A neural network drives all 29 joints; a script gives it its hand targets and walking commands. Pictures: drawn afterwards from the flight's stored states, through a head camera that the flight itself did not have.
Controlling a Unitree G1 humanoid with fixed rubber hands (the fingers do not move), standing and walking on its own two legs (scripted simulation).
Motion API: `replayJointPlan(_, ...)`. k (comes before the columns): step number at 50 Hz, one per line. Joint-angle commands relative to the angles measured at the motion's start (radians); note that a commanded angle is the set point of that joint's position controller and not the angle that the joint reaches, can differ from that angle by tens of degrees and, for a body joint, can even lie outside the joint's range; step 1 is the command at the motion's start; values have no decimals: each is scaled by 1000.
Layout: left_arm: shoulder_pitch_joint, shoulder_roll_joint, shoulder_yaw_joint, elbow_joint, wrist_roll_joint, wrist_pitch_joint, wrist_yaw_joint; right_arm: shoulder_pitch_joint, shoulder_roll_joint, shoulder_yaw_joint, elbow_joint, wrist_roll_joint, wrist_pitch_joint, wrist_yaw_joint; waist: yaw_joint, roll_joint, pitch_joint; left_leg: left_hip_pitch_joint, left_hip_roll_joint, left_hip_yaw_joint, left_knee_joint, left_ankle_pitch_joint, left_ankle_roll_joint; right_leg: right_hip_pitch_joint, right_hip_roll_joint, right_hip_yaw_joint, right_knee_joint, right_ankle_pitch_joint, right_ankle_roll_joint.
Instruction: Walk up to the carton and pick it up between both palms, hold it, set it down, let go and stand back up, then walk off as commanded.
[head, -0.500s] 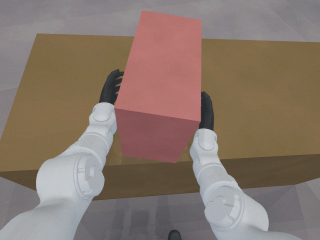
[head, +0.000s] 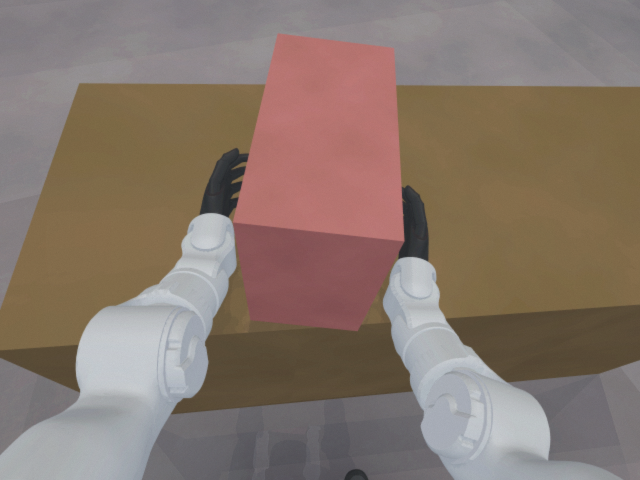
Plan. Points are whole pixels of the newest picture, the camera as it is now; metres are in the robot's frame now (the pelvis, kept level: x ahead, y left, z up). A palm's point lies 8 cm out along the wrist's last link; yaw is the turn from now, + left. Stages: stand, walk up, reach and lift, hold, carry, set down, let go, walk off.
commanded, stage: reach and lift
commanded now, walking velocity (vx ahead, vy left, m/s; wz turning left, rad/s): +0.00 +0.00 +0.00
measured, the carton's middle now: (319, 189) +0.51 -0.03 +0.02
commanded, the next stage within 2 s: none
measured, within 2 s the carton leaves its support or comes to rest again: leaves its support in 0.24 s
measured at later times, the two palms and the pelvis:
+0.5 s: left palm (213, 182) +0.45 +0.11 +0.11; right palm (428, 231) +0.39 -0.14 +0.08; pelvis -0.01 +0.00 -0.01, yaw +1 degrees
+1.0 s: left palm (155, 128) +0.43 +0.14 +0.21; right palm (433, 167) +0.40 -0.11 +0.19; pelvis -0.01 -0.01 +0.02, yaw +2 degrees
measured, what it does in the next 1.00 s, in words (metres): stands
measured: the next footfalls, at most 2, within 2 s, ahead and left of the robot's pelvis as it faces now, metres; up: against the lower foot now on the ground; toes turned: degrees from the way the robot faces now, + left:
none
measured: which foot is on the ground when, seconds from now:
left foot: down 0.00-1.00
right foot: down 0.00-1.00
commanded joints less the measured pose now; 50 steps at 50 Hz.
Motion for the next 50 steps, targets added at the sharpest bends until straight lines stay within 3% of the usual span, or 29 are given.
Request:
replayJointPlan(1, -543, -709, -194, -91, 114, -45, -193, -739, 598, 393, -47, -78, -15, 177, -18, 152, -815, 391, -69, 51, 29, 572, -124, 490, 81, -27, 117, 528, -50)
replayJointPlan(3, -594, -709, -215, -96, 76, -47, -198, -773, 624, 439, -94, -50, -3, 180, -22, 136, -863, 366, -70, 47, 34, 557, -116, 500, 84, -22, 131, 536, -53)
replayJointPlan(5, -608, -767, -297, -140, 14, -42, -187, -845, 647, 499, -165, 3, 13, 181, -46, 179, -888, 370, -63, 17, 45, 564, -122, 475, 86, -6, 153, 502, -52)
replayJointPlan(6, -622, -764, -313, -169, 12, -51, -186, -841, 663, 548, -166, 45, 23, 181, -27, 179, -904, 394, -65, 16, 63, 613, -116, 455, 89, -6, 149, 519, -47)
replayJointPlan(9, -696, -828, -408, -281, -61, -30, -168, -865, 658, 604, -195, 115, 67, 164, -85, 216, -882, 446, -58, -5, 87, 600, -125, 356, 99, -11, 152, 411, -62)
replayJointPlan(12, -718, -906, -492, -362, -152, -5, -159, -956, 713, 695, -350, 195, 117, 159, -78, 210, -970, 492, -52, -53, 109, 603, -129, 320, 115, -8, 167, 356, -57)
replayJointPlan(13, -692, -896, -455, -312, -119, 3, -155, -939, 719, 717, -346, 212, 141, 151, -57, 182, -917, 444, -52, -53, 113, 578, -117, 327, 105, -4, 168, 334, -55)
replayJointPlan(14, -701, -897, -477, -408, -139, 11, -149, -927, 750, 761, -390, 245, 168, 147, -50, 189, -940, 433, -65, -52, 103, 550, -114, 370, 104, 12, 186, 366, -56)
replayJointPlan(15, -715, -917, -459, -380, -140, 17, -153, -994, 766, 781, -445, 277, 186, 149, -31, 160, -936, 389, -71, -52, 117, 474, -104, 388, 102, 13, 200, 320, -56)
replayJointPlan(16, -700, -925, -463, -400, -148, 48, -150, -992, 739, 784, -460, 293, 212, 147, -56, 165, -881, 401, -67, -57, 88, 447, -107, 376, 97, 12, 187, 296, -48)
replayJointPlan(17, -714, -919, -452, -403, -156, 64, -155, -996, 743, 784, -453, 301, 244, 142, -43, 134, -847, 384, -74, -53, 81, 400, -93, 398, 98, 10, 193, 282, -41)
replayJointPlan(19, -694, -938, -478, -396, -165, 114, -160, -1026, 730, 790, -527, 341, 281, 127, -59, 137, -838, 428, -66, -80, 86, 462, -108, 434, 96, 29, 180, 326, -46)
replayJointPlan(20, -716, -927, -466, -420, -174, 127, -162, -1070, 746, 807, -582, 367, 304, 118, -46, 118, -848, 379, -75, -73, 78, 390, -88, 467, 91, 40, 184, 315, -44)
replayJointPlan(21, -762, -950, -503, -472, -203, 139, -156, -1074, 745, 802, -620, 375, 323, 118, -59, 162, -883, 433, -62, -101, 73, 466, -100, 451, 89, 42, 190, 334, -42)
replayJointPlan(23, -706, -926, -441, -527, -163, 179, -138, -1034, 757, 873, -634, 459, 384, 114, -14, 110, -848, 456, -82, -97, 80, 506, -85, 508, 90, 55, 197, 396, -33)
replayJointPlan(25, -717, -899, -375, -515, -139, 233, -149, -1092, 747, 849, -655, 467, 435, 99, 11, 70, -775, 422, -87, -87, 40, 378, -65, 545, 86, 65, 185, 332, -32)
replayJointPlan(29, -813, -881, -353, -581, -151, 313, -167, -1120, 677, 763, -636, 475, 497, 71, -23, 90, -739, 503, -86, -90, -1, 423, -69, 581, 87, 55, 141, 346, -34)
replayJointPlan(30, -785, -883, -337, -548, -152, 334, -172, -1147, 691, 747, -678, 474, 508, 67, -26, 59, -729, 484, -94, -86, 4, 393, -63, 587, 87, 46, 128, 332, -39)
replayJointPlan(31, -757, -865, -301, -560, -138, 344, -165, -1112, 681, 746, -662, 469, 523, 60, -29, 27, -687, 497, -97, -87, -17, 400, -60, 641, 85, 55, 122, 376, -33)
replayJointPlan(33, -726, -808, -220, -511, -75, 391, -184, -1080, 598, 667, -592, 446, 549, 61, -29, 45, -592, 513, -98, -78, -60, 346, -54, 643, 86, 52, 95, 324, -28)
replayJointPlan(36, -791, -727, -133, -468, -21, 441, -215, -1094, 524, 526, -446, 385, 580, 61, -58, 36, -421, 535, -98, -55, -134, 193, -32, 663, 72, 52, 41, 164, -31)
replayJointPlan(37, -850, -743, -174, -538, -45, 449, -206, -1119, 535, 542, -454, 394, 567, 66, -50, 50, -475, 582, -92, -56, -135, 247, -44, 671, 80, 42, 43, 197, -37)
replayJointPlan(38, -824, -724, -101, -467, -18, 458, -215, -1103, 493, 474, -424, 380, 569, 61, -56, 49, -413, 565, -103, -41, -141, 221, -38, 695, 75, 38, 19, 169, -41)
replayJointPlan(40, -882, -715, -95, -507, 18, 480, -202, -1084, 505, 458, -358, 367, 578, 73, -54, 87, -426, 604, -88, -38, -159, 193, -49, 674, 76, 38, 5, 135, -48)
replayJointPlan(42, -863, -711, -66, -467, 23, 514, -202, -1136, 469, 441, -360, 377, 574, 78, -29, 97, -400, 594, -99, -27, -175, 199, -52, 684, 73, 37, -22, 118, -52)
replayJointPlan(45, -731, -747, -49, -446, 62, 565, -199, -1062, 426, 413, -335, 362, 566, 98, -32, 131, -334, 626, -91, -26, -188, 245, -74, 674, 89, 27, -35, 116, -53)
replayJointPlan(47, -671, -751, -25, -484, 69, 591, -209, -1029, 391, 404, -363, 335, 560, 96, -32, 94, -344, 654, -94, -23, -197, 306, -73, 725, 96, 25, -41, 164, -45)
replayJointPlan(48, -649, -749, -54, -517, 67, 599, -207, -1038, 416, 457, -423, 368, 547, 98, -8, 108, -387, 667, -93, -10, -183, 343, -73, 743, 96, 34, -41, 197, -47)
replayJointPlan(50, -697, -766, -122, -631, 46, 603, -196, -1048, 440, 493, -436, 395, 543, 100, -19, 146, -395, 670, -89, -19, -168, 412, -88, 748, 102, 32, -24, 212, -50)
